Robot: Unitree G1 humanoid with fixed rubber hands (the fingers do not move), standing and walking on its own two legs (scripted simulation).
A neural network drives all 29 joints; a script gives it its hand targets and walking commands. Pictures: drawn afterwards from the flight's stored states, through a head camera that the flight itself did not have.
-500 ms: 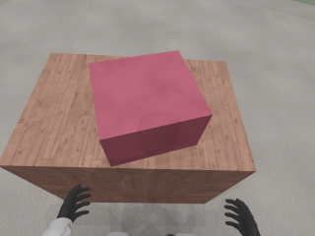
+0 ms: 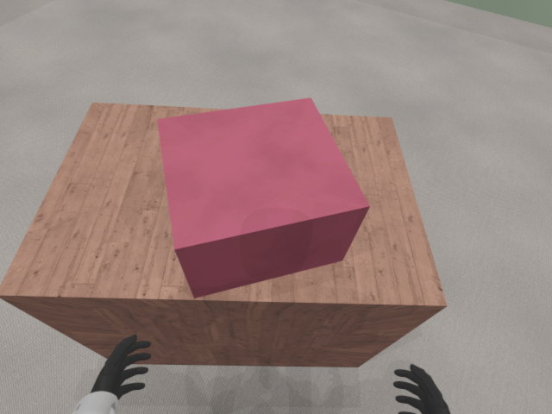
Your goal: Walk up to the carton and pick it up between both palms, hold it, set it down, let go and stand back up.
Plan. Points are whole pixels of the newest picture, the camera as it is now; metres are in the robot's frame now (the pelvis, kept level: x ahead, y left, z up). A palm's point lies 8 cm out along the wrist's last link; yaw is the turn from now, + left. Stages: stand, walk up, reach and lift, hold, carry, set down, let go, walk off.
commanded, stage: stand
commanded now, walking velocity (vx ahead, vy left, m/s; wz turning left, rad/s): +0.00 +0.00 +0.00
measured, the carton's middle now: (255, 193) +0.47 +0.06 -0.04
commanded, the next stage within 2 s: none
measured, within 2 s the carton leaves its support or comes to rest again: neither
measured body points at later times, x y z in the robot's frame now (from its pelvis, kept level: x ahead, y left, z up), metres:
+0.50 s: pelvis -0.02 +0.00 +0.00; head -0.02 +0.01 +0.45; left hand +0.04 +0.29 -0.14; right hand +0.05 -0.25 -0.13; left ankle -0.02 +0.14 -0.74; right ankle +0.01 -0.11 -0.74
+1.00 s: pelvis -0.03 +0.00 +0.00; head -0.05 +0.01 +0.45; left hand +0.02 +0.29 -0.14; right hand +0.02 -0.25 -0.14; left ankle -0.02 +0.14 -0.74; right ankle +0.01 -0.11 -0.74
